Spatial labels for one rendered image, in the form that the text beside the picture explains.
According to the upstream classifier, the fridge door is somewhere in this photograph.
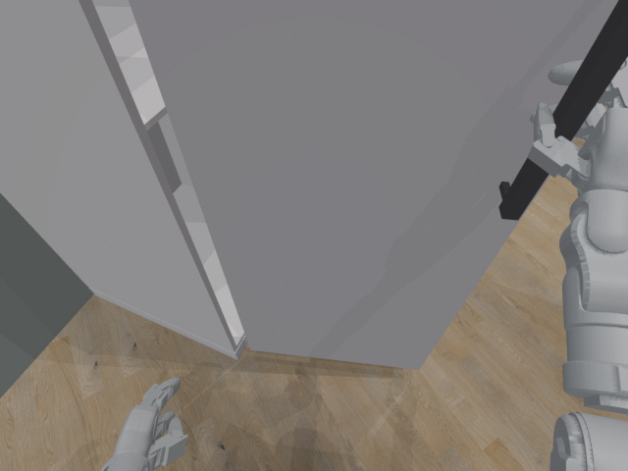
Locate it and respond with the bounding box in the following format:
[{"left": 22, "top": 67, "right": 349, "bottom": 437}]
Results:
[{"left": 129, "top": 0, "right": 618, "bottom": 370}]

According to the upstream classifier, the handle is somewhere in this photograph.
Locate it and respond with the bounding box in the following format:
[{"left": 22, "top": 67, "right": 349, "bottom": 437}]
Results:
[{"left": 498, "top": 0, "right": 628, "bottom": 220}]

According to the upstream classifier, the right robot hand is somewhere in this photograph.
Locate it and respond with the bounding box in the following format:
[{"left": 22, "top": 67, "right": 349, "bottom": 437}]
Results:
[{"left": 528, "top": 57, "right": 628, "bottom": 197}]

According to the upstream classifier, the robot right forearm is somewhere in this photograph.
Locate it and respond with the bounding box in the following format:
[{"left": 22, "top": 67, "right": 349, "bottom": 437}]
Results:
[{"left": 559, "top": 189, "right": 628, "bottom": 414}]

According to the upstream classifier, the left robot hand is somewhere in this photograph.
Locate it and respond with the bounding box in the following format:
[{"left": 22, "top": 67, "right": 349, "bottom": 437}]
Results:
[{"left": 113, "top": 378, "right": 188, "bottom": 471}]

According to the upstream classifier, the right robot upper arm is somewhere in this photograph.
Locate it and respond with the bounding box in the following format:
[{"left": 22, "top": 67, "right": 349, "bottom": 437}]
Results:
[{"left": 549, "top": 411, "right": 628, "bottom": 471}]

